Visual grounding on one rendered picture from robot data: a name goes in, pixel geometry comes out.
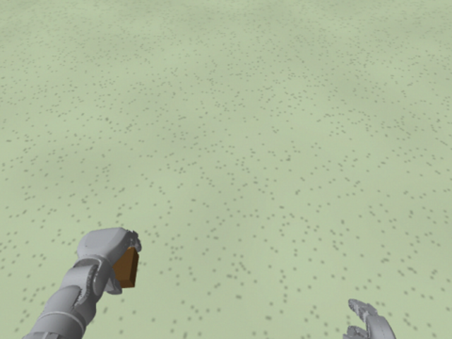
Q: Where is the small box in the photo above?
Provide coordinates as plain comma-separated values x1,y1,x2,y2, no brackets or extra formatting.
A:
112,247,139,288

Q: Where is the left robot hand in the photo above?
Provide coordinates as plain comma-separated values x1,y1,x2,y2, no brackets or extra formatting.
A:
77,227,142,295

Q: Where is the left robot arm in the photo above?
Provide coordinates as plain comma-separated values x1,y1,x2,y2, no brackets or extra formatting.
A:
22,254,112,339

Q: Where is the right robot hand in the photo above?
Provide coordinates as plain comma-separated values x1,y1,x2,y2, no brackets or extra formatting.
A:
343,299,396,339

